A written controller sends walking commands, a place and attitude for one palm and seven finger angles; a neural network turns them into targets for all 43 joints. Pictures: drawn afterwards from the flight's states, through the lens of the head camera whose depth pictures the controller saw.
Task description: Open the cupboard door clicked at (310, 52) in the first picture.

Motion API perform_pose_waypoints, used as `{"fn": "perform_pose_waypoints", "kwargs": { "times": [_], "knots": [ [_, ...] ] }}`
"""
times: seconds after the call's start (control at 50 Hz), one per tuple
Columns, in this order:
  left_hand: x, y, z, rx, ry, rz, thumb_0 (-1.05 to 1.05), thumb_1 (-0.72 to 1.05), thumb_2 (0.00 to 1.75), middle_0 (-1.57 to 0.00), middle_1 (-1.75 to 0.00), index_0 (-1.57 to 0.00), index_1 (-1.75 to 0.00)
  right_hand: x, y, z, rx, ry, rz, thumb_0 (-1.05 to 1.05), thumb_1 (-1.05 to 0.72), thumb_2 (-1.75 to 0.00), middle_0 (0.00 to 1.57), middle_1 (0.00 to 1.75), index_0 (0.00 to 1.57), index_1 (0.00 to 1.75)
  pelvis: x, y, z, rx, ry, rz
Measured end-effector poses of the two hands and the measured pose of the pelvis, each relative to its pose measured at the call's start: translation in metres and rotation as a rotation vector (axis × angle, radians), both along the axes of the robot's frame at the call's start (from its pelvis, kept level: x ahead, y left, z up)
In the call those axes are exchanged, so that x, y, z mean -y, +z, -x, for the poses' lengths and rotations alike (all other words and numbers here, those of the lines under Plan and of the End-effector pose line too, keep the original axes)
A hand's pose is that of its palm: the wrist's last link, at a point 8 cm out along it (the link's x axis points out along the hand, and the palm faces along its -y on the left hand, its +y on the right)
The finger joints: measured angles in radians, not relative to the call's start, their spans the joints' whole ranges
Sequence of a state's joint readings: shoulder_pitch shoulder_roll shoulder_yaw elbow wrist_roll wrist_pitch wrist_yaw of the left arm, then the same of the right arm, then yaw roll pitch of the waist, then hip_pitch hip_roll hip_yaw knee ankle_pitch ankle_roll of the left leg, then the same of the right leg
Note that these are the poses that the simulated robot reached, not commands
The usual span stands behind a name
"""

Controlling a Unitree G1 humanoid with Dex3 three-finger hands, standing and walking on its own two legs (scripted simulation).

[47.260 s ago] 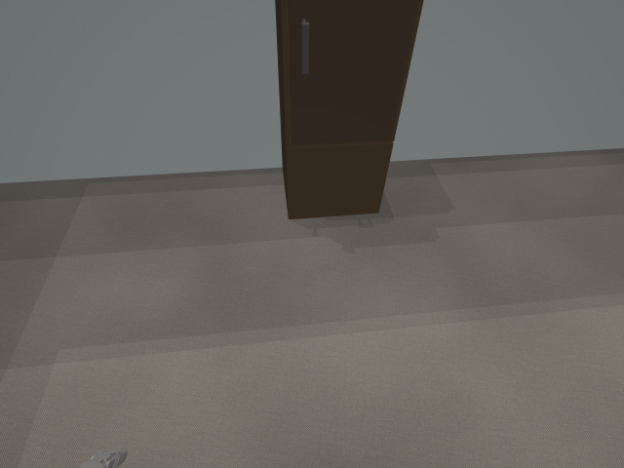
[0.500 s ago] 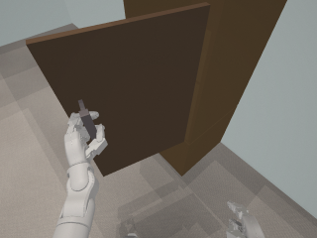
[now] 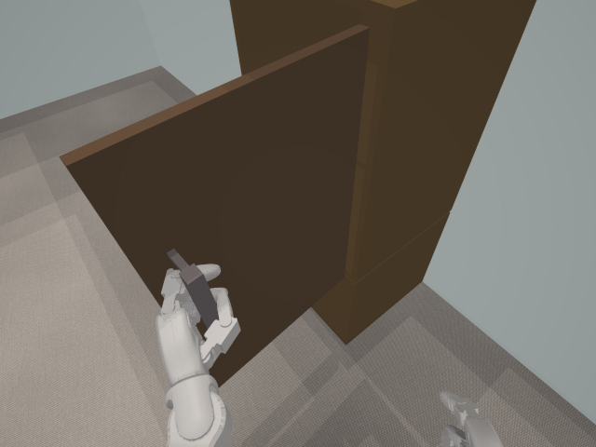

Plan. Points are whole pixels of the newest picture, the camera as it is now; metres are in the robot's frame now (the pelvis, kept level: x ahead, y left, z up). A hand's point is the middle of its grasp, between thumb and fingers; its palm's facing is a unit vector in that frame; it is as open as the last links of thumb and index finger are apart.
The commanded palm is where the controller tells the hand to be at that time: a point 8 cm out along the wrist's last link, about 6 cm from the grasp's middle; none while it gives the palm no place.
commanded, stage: open thumb and fingers to let go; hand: left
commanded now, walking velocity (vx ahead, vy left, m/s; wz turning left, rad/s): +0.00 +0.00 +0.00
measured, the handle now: (197, 294) +0.30 +0.15 +0.06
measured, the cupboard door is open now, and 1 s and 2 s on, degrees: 95 95 95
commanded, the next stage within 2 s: slide the hand sideways off the handle in 0.76 s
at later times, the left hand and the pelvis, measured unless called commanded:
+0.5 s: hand (222, 315) +0.27 +0.11 +0.07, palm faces +0.35 -0.94 +0.01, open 13.0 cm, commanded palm +0.22 +0.16 +0.06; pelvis +0.00 +0.01 +0.00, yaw +0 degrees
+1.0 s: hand (215, 336) +0.25 +0.11 +0.06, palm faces +0.01 -0.99 -0.11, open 15.5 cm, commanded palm +0.22 +0.16 +0.06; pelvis -0.02 +0.03 -0.01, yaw +0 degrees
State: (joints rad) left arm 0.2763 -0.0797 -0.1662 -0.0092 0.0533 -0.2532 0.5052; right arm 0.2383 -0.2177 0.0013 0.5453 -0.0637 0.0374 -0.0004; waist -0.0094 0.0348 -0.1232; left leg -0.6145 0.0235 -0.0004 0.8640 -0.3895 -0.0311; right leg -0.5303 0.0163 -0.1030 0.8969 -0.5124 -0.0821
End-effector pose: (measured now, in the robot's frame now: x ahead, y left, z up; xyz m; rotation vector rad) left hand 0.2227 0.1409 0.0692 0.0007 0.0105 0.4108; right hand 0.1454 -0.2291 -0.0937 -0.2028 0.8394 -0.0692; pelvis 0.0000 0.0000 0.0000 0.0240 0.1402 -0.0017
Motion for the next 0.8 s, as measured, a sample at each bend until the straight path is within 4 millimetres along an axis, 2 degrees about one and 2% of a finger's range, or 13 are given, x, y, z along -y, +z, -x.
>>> {"fn": "perform_pose_waypoints", "kwargs": {
  "times": [0.1,0.18,0.42,0.5,0.68,0.8],
  "knots": [
    [-0.005,-0.003,-0.006,0.011,0.001,-0.039,0.00,0.64,0.77,-0.35,-1.33,-0.36,-1.33,-0.001,-0.004,-0.008,0.002,0.012,-0.002,0.01,-0.91,-0.90,0.19,0.30,0.20,0.30,0.005,-0.003,0.003,-0.006,0.010,-0.001],
    [-0.008,-0.001,-0.008,0.004,-0.006,-0.018,0.01,0.51,0.73,-0.36,-1.31,-0.36,-1.31,-0.005,-0.003,-0.013,0.013,0.014,-0.016,0.01,-0.91,-0.90,0.20,0.30,0.20,0.30,0.005,-0.002,0.002,-0.005,0.012,-0.001],
    [-0.011,-0.001,-0.008,0.007,-0.044,0.000,0.00,-0.17,0.44,-0.33,-1.24,-0.34,-1.24,-0.016,0.002,-0.016,0.019,0.019,-0.013,0.01,-0.90,-0.90,0.20,0.30,0.20,0.30,-0.004,0.000,0.001,-0.002,0.008,0.002],
    [-0.011,-0.001,-0.008,0.011,-0.052,0.009,0.00,-0.34,0.37,-0.31,-1.17,-0.33,-1.17,-0.019,0.004,-0.014,0.020,0.015,-0.007,0.01,-0.90,-0.90,0.20,0.30,0.20,0.30,-0.009,0.000,0.002,-0.001,0.005,0.008],
    [-0.010,-0.002,-0.010,0.013,-0.063,0.005,-0.01,-0.47,0.31,-0.27,-0.86,-0.28,-0.86,-0.032,0.004,-0.009,0.020,0.011,-0.005,0.01,-0.90,-0.90,0.20,0.30,0.20,0.30,-0.020,-0.002,0.006,-0.001,-0.003,0.019],
    [-0.013,-0.002,-0.009,0.011,-0.086,-0.001,-0.01,-0.49,0.31,-0.36,-0.72,-0.36,-0.71,-0.042,0.004,-0.006,0.019,0.017,-0.013,0.01,-0.90,-0.90,0.20,0.30,0.20,0.30,-0.026,-0.003,0.009,0.002,-0.005,0.027]
  ]
}}
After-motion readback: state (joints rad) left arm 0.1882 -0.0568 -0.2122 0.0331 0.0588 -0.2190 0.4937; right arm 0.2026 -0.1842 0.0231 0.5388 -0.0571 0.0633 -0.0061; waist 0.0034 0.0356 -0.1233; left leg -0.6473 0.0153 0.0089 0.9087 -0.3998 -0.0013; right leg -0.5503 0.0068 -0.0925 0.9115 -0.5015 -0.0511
